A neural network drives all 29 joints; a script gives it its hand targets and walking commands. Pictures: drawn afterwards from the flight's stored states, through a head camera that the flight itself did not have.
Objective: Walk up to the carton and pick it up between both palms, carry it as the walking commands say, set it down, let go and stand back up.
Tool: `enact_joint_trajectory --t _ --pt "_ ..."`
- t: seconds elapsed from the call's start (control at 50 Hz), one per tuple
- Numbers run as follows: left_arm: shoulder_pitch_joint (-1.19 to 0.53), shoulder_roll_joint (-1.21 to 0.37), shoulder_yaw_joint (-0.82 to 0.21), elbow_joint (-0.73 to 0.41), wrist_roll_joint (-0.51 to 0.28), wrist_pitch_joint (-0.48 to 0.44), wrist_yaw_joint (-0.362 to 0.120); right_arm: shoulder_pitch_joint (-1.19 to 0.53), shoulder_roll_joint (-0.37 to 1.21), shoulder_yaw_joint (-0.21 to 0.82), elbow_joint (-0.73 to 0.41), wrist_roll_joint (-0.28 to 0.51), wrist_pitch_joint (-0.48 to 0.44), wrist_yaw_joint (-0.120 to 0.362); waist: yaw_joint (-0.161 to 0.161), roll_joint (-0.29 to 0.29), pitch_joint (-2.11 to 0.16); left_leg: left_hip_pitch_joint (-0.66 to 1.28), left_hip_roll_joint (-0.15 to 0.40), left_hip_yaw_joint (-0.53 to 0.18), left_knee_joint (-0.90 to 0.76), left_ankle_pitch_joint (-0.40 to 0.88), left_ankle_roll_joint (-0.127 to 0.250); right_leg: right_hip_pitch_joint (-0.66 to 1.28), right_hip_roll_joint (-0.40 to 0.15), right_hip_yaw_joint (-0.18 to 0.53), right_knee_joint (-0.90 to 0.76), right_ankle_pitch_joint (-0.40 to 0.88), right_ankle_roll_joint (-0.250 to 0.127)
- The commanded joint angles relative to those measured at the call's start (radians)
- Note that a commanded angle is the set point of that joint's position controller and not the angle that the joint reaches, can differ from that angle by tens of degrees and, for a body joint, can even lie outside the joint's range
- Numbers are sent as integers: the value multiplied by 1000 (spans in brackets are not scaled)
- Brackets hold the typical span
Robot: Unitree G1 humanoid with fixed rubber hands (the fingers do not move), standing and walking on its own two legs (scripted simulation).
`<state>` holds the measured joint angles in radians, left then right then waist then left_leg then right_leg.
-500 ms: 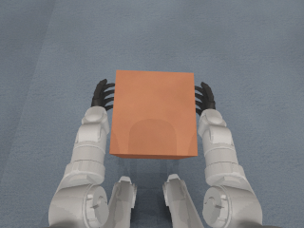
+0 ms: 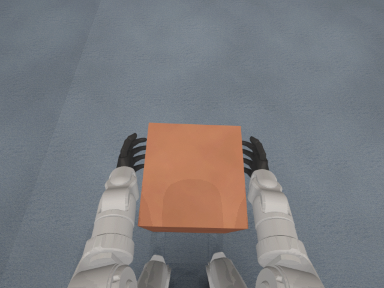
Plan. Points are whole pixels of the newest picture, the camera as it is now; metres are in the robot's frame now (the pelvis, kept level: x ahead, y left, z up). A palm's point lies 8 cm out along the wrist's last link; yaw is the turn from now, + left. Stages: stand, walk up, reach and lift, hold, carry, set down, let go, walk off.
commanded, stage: reach and lift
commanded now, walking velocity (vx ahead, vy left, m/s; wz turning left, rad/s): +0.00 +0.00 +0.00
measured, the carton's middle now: (191, 185) +0.36 -0.01 -0.12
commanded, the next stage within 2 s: none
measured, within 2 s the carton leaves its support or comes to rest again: neither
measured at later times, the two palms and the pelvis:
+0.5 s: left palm (117, 166) +0.35 +0.13 +0.03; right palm (272, 169) +0.34 -0.16 +0.03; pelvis +0.01 +0.00 +0.05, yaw +0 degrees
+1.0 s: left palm (104, 160) +0.33 +0.14 +0.10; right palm (288, 165) +0.32 -0.15 +0.10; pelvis +0.02 +0.00 +0.08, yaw +1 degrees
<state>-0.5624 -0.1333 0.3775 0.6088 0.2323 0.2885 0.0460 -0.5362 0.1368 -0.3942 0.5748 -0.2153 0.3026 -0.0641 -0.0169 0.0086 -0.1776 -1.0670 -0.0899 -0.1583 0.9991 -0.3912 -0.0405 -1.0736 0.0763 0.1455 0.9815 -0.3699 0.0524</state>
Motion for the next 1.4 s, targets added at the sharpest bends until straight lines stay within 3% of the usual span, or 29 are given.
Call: enact_joint_trajectory --t 0.0,0.38,0.88,1.22,1.3,1.38 --pt "-514 -1029 -564 38 -114 -6 -243 -554 1005 590 12 121 -19 249 -6 2 -652 399 -50 106 -147 348 15 439 55 -113 -126 363 -14" --pt "-412 -1048 -596 -25 -104 60 -276 -454 1016 607 -34 97 45 283 -11 -3 -492 623 -34 104 -371 366 17 682 39 -111 -336 387 -20" --pt "-351 -1025 -654 -135 -162 216 -292 -374 1019 673 -150 164 212 282 -18 -8 -241 905 -21 91 -585 355 19 988 23 -107 -561 382 -21" --pt "-331 -1004 -715 -288 -226 380 -291 -342 1007 729 -319 234 396 283 -12 -11 -79 1015 -9 77 -664 324 25 1078 19 -105 -634 342 -18" --pt "-332 -987 -680 -281 -216 402 -291 -345 990 703 -305 224 419 282 -13 -15 -33 1002 -9 80 -677 278 26 1073 14 -103 -649 298 -20" --pt "-347 -989 -660 -278 -208 405 -289 -374 996 698 -292 221 420 288 7 -10 -29 993 -9 85 -675 263 24 1069 14 -102 -647 273 -23"
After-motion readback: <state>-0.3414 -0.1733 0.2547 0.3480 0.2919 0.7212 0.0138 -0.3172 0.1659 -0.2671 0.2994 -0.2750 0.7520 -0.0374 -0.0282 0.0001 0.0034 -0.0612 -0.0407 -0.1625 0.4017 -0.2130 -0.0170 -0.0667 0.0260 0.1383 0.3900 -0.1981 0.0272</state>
